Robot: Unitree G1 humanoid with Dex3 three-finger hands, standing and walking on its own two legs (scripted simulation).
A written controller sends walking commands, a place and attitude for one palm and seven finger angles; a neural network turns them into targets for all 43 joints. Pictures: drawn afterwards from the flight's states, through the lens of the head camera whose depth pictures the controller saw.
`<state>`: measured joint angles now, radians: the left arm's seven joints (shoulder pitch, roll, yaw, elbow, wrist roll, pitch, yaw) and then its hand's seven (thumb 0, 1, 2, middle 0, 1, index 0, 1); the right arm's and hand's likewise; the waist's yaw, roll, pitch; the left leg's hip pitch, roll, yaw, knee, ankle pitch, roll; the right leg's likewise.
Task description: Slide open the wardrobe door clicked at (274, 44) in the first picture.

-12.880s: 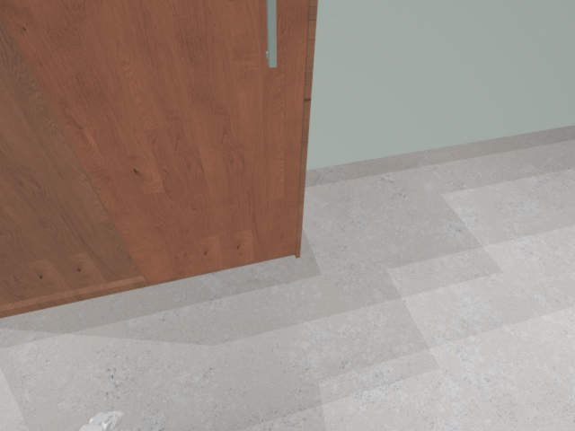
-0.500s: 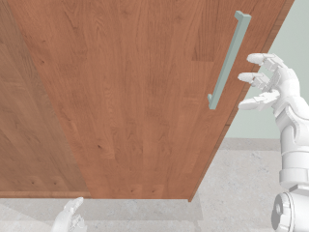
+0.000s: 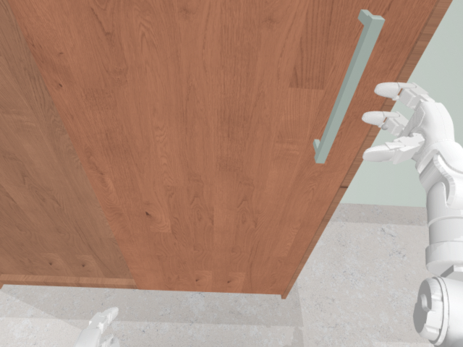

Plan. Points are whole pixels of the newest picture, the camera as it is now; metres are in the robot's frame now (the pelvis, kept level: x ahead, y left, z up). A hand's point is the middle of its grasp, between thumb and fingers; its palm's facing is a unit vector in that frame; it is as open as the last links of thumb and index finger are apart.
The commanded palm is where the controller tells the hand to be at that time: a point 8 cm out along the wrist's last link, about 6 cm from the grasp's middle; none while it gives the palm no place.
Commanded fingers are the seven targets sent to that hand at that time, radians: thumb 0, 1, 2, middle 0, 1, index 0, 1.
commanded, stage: move the hooked fingers beside the handle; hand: right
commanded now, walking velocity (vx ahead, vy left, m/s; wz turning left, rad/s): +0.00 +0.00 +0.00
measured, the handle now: (339, 97) +0.48 -0.12 +0.24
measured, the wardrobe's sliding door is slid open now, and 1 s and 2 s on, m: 0.00 0.00 0.00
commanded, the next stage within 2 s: feel for the door with the fingertips in 0.38 s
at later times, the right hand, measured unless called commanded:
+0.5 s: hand (389, 139) +0.40 -0.19 +0.22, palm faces -0.02 +1.00 -0.01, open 14.0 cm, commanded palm +0.38 -0.23 +0.23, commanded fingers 0.00 0.50 -0.30 0.30 1.20 0.30 1.20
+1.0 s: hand (355, 126) +0.41 -0.14 +0.22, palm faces -0.02 +1.00 +0.01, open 14.0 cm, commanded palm +0.39 -0.20 +0.23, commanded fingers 0.00 0.50 -0.30 0.30 1.20 0.30 1.20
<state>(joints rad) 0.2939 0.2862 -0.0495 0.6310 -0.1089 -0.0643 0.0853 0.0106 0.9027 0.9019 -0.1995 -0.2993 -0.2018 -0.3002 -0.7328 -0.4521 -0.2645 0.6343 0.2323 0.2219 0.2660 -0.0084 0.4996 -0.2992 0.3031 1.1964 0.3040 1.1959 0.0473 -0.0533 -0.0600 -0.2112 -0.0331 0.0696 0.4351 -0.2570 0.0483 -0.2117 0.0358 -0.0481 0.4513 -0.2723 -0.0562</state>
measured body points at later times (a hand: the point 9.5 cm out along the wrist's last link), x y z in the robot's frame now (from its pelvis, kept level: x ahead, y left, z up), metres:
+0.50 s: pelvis +0.00 -0.01 +0.00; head -0.01 +0.00 +0.45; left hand +0.16 +0.23 -0.09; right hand +0.40 -0.24 +0.22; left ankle -0.02 +0.09 -0.74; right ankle -0.02 -0.08 -0.74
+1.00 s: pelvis -0.01 +0.01 +0.00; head -0.02 +0.02 +0.45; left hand +0.12 +0.25 -0.10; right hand +0.41 -0.19 +0.22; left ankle -0.02 +0.09 -0.74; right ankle -0.02 -0.08 -0.74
